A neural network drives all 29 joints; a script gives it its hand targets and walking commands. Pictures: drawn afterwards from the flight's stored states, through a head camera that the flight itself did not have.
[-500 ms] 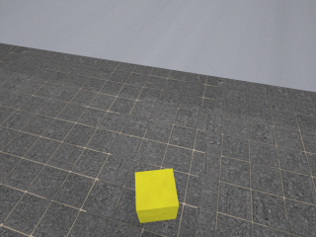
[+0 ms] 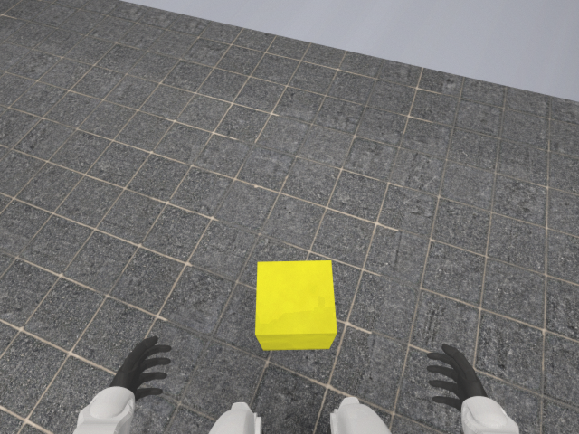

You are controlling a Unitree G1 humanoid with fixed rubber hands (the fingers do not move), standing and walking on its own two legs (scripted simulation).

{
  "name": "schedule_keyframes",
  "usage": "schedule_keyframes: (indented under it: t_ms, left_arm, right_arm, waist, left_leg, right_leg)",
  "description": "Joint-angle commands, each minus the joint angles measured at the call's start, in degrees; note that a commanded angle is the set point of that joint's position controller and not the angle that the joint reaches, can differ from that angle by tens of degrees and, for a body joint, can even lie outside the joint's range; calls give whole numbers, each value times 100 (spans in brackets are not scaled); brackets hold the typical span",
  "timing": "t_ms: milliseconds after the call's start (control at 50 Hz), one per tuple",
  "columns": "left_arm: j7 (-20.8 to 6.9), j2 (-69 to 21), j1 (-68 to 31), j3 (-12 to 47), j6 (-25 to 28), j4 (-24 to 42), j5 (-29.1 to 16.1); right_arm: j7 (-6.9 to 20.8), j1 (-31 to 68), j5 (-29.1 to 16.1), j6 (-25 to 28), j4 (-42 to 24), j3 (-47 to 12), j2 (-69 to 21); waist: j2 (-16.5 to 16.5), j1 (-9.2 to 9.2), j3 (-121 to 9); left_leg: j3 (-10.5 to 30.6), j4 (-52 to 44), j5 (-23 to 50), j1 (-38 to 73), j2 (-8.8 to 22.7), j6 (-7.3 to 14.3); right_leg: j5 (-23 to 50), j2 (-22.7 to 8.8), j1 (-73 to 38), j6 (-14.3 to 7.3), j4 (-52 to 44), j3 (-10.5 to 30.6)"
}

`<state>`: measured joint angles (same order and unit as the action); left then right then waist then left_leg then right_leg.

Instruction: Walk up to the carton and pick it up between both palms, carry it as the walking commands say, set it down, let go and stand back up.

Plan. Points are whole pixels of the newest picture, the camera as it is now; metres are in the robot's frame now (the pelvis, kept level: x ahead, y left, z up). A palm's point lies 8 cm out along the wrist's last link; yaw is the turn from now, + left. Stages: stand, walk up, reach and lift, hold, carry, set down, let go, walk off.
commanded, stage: reach and lift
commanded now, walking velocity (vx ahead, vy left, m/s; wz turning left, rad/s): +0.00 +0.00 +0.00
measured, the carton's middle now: (295, 307) +0.45 -0.01 -0.60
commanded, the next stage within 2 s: none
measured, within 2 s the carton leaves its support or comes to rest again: neither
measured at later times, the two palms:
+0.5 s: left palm (167, 319) +0.31 +0.21 -0.12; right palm (439, 327) +0.28 -0.23 -0.13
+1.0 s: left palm (193, 262) +0.43 +0.19 -0.17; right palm (403, 250) +0.43 -0.22 -0.17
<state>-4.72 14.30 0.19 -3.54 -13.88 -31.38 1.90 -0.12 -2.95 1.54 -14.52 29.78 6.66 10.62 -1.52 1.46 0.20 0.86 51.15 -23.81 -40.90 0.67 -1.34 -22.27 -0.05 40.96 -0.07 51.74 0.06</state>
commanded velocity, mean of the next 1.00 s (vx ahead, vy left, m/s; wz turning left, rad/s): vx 0.00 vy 0.00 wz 0.00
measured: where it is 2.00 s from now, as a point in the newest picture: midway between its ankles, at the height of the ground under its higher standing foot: outside the picture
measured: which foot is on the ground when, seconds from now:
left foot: down 0.00-1.00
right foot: down 0.00-1.00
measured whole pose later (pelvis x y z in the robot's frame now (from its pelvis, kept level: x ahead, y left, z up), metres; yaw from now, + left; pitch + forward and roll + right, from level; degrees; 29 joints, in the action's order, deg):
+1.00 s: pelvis -0.06 +0.00 -0.06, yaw +0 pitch +42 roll +0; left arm 4.5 11.6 -57.5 -15.9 -8.9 -46.3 0.1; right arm 1.0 60.1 -0.5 -7.9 51.7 15.9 16.9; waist 0.2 -0.2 -1.5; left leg 2.3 60.1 -17.9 -84.5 -0.1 -2.1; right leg -18.6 1.0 84.7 -0.2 61.0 1.0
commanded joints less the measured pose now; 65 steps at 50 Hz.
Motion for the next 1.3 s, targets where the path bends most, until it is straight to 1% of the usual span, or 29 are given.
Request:
schedule_keyframes:
  t_ms: [0, 20, 40, 60, 80, 100, 160, 180, 220, 280, 320, 340, 380, 440, 460, 500, 560, 600, 660, 740, 780, 840, 880, 980, 1060, 1140, 1180, 1220, 1280]
  left_arm:
    - [160, 471, -317, -277, 125, 248, 50]
    - [174, 510, -164, -400, 145, 179, 64]
    - [202, 658, -350, -504, 208, 319, 53]
    - [237, 673, -617, -539, 271, 416, 22]
    - [245, 578, -1008, -432, 291, 502, -35]
    - [243, 551, -1346, -435, 279, 475, 6]
    - [239, 482, -1773, -535, 222, 345, 12]
    - [252, 493, -2173, -507, 199, 447, -52]
    - [286, 455, -2800, -416, 71, 471, -148]
    - [372, 390, -3593, -372, -241, 260, -202]
    - [461, 390, -4140, -408, -452, 67, -247]
    - [510, 380, -4385, -428, -542, -37, -276]
    - [625, 347, -4759, -506, -678, -285, -285]
    - [799, 228, -5110, -622, -734, -659, -266]
    - [855, 200, -5178, -678, -707, -761, -246]
    - [944, 168, -5285, -828, -599, -943, -166]
    - [1024, 184, -5652, -1056, -307, -952, -95]
    - [1042, 204, -5943, -1175, -72, -844, -96]
    - [1014, 277, -6131, -1288, 232, -710, -133]
    - [948, 344, -6255, -1244, 483, -555, -170]
    - [919, 301, -6411, -1174, 554, -533, -214]
    - [909, 217, -6695, -1158, 611, -648, -221]
    - [919, 179, -6917, -1200, 637, -736, -192]
    - [935, 262, -7473, -1447, 717, -881, -76]
    - [891, 230, -7297, -1692, 770, -985, 105]
    - [816, 45, -7023, -1832, 861, -983, 259]
    - [792, -51, -7018, -1877, 907, -893, 305]
    - [789, -120, -7096, -1889, 939, -904, 346]
    - [805, -206, -7289, -1858, 937, -1065, 380]
  right_arm:
    - [-5, 357, -86, 127, -493, 18, 369]
    - [-10, 255, -57, 157, -531, -10, 338]
    - [4, 362, -76, 213, -507, -23, 388]
    - [29, 562, -84, 251, -408, 42, 476]
    - [66, 972, -85, 237, -246, 175, 625]
    - [86, 1213, -98, 207, -242, 204, 604]
    - [88, 1676, -161, 200, -342, 159, 620]
    - [92, 2020, -173, 188, -323, 204, 696]
    - [105, 2577, -188, 77, -199, 294, 836]
    - [166, 3387, -220, -192, 29, 376, 1017]
    - [220, 4015, -243, -363, 235, 440, 1197]
    - [247, 4301, -259, -427, 346, 465, 1285]
    - [297, 4797, -304, -508, 569, 494, 1427]
    - [376, 5369, -329, -483, 924, 492, 1576]
    - [400, 5492, -316, -444, 1051, 492, 1593]
    - [436, 5733, -280, -330, 1247, 479, 1584]
    - [441, 6160, -255, -83, 1335, 508, 1510]
    - [406, 6410, -270, 101, 1317, 562, 1421]
    - [303, 6586, -287, 315, 1243, 643, 1343]
    - [151, 6671, -221, 513, 1127, 827, 1383]
    - [109, 6818, -201, 606, 1144, 910, 1416]
    - [98, 7152, -185, 729, 1288, 994, 1448]
    - [100, 7424, -195, 806, 1413, 1013, 1439]
    - [66, 8086, -158, 913, 1657, 1055, 1345]
    - [60, 8024, 69, 913, 1754, 1201, 1223]
    - [135, 7774, 308, 960, 1676, 1423, 1088]
    - [176, 7768, 376, 1010, 1577, 1510, 1038]
    - [221, 7801, 428, 1058, 1647, 1582, 1037]
    - [262, 7947, 438, 1092, 1862, 1591, 1032]
  waist:
    - [477, -14, -1632]
    - [503, -79, -1883]
    - [439, -102, -2172]
    - [349, -126, -2340]
    - [126, -127, -2148]
    - [143, -88, -1959]
    - [-1, -58, -2123]
    - [-58, 14, -2270]
    - [-157, 118, -2436]
    - [-169, 202, -2563]
    - [-131, 195, -2640]
    - [-80, 205, -2691]
    - [-22, 153, -2802]
    - [18, 48, -2970]
    - [90, 17, -3012]
    - [213, -99, -3118]
    - [409, -196, -3464]
    - [487, -206, -3800]
    - [510, -177, -4641]
    - [368, -107, -5630]
    - [235, -71, -5834]
    - [139, -60, -5833]
    - [118, -96, -5767]
    - [287, -131, -6057]
    - [414, -167, -6504]
    - [372, -162, -6532]
    - [322, -150, -6410]
    - [248, -128, -6043]
    - [171, -110, -5402]
  left_leg:
    - [-95, -191, 1676, 110, -294, 118]
    - [-73, -51, 2110, 160, -321, 109]
    - [-50, 32, 2315, 121, -329, 78]
    - [-84, 55, 2287, 62, -320, 38]
    - [-129, -66, 1544, -62, -259, 36]
    - [-174, -58, 1193, -70, -229, 44]
    - [-214, 131, 1212, 6, -228, 12]
    - [-216, 172, 1067, -31, -217, -2]
    - [-250, 162, 597, -73, -195, -10]
    - [-274, 195, -24, -92, -173, -16]
    - [-292, 213, -361, -139, -169, -20]
    - [-296, 205, -465, -131, -170, -23]
    - [-286, 195, -533, -111, -178, -38]
    - [-241, 173, -502, -147, -185, -81]
    - [-219, 168, -431, -208, -189, -87]
    - [-206, 197, -208, -369, -212, -91]
    - [-226, 298, 249, -644, -249, -103]
    - [-260, 399, 636, -779, -286, -110]
    - [-321, 614, 1433, -882, -379, -126]
    - [-317, 815, 2349, -971, -485, -147]
    - [-279, 851, 2610, -1012, -496, -164]
    - [-231, 849, 2793, -996, -468, -141]
    - [-217, 837, 2835, -1085, -459, -126]
    - [-258, 780, 2775, -1596, -498, -92]
    - [-325, 702, 3009, -1925, -566, -97]
    - [-330, 667, 3323, -1994, -570, -84]
    - [-311, 729, 3406, -2025, -553, -70]
    - [-287, 842, 3289, -2168, -518, -54]
    - [-268, 1097, 2709, -2515, -485, -41]
  right_leg:
    - [2302, 189, -850, 180, -398, 57]
    - [2947, 155, -978, 195, -294, 126]
    - [3292, 119, -1077, 209, -180, 141]
    - [3219, 97, -1090, 221, -154, 136]
    - [2133, 91, -851, 200, -238, 20]
    - [1619, 98, -517, 209, -291, 0]
    - [1572, 91, -214, 219, -247, -16]
    - [1415, 88, -146, 216, -182, -44]
    - [811, 83, 48, 178, -130, -119]
    - [-117, 106, 516, 110, -8, -244]
    - [-600, 114, 812, 72, 83, -306]
    - [-720, 124, 940, 57, 135, -340]
    - [-766, 147, 1169, 42, 230, -372]
    - [-595, 189, 1387, 45, 348, -409]
    - [-496, 202, 1431, 58, 373, -417]
    - [-287, 227, 1457, 81, 396, -394]
    - [127, 256, 1434, 140, 409, -334]
    - [457, 280, 1428, 177, 426, -280]
    - [1307, 319, 1165, 230, 522, -213]
    - [2511, 366, 802, 229, 675, -99]
    - [2812, 382, 846, 210, 696, -65]
    - [2803, 398, 1222, 194, 633, -61]
    - [2789, 404, 1422, 188, 604, -57]
    - [3102, 396, 1076, 242, 657, -48]
    - [3704, 409, 508, 272, 711, -42]
    - [3959, 436, 709, 261, 676, -67]
    - [3862, 437, 1063, 247, 676, -88]
    - [3478, 442, 1688, 239, 732, -133]
    - [2593, 449, 2684, 238, 915, -216]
